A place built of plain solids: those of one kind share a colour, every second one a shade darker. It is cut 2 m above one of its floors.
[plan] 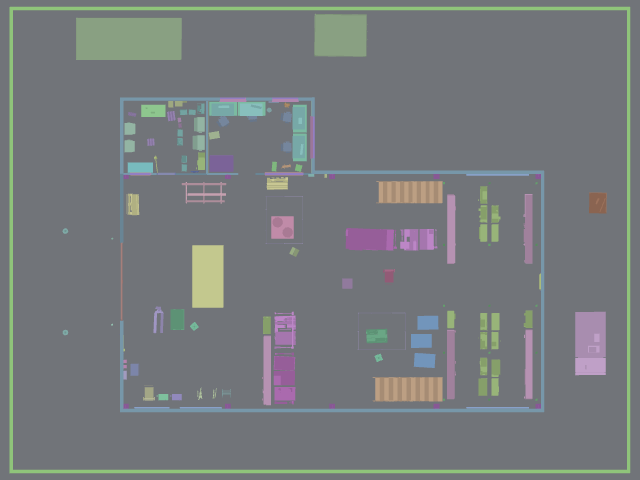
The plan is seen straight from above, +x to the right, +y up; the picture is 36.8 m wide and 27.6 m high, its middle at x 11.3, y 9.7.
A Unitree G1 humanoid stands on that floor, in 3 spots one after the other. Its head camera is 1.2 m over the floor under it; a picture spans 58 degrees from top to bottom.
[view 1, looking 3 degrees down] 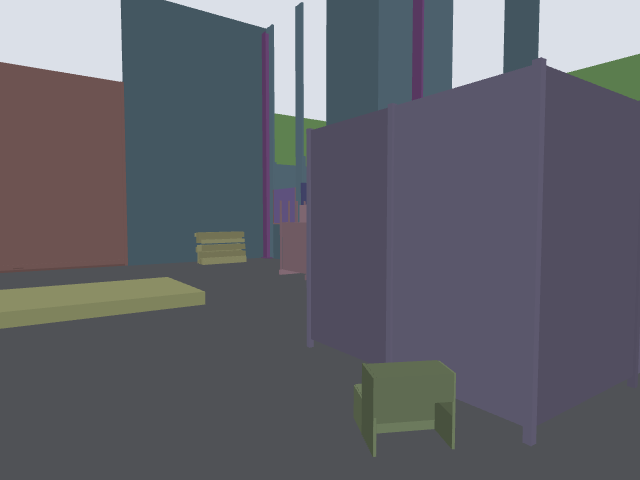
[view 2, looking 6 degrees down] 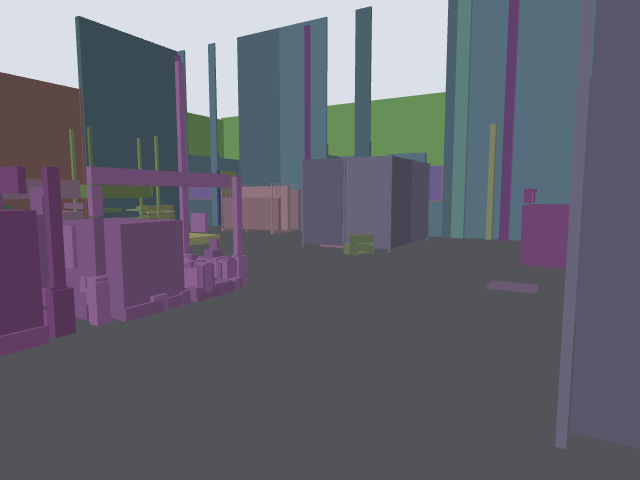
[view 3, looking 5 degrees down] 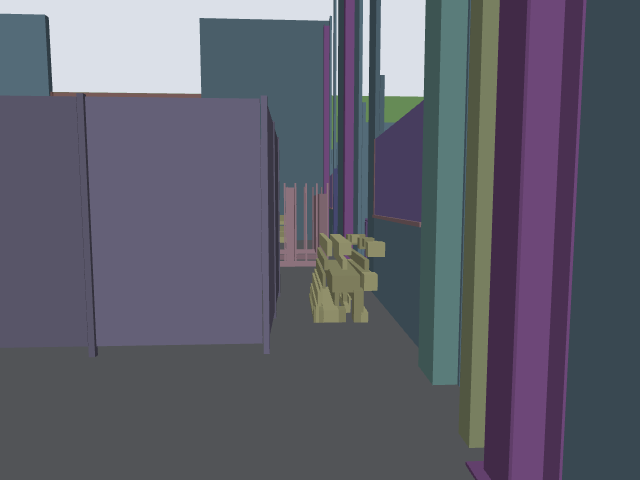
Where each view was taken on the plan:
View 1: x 11.50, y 7.30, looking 145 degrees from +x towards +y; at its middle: mesh_cage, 3.82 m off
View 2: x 13.48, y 1.12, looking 120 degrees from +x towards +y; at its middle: mesh_cage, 9.72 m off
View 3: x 13.68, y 12.45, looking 177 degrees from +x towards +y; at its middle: leaning_pallets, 5.36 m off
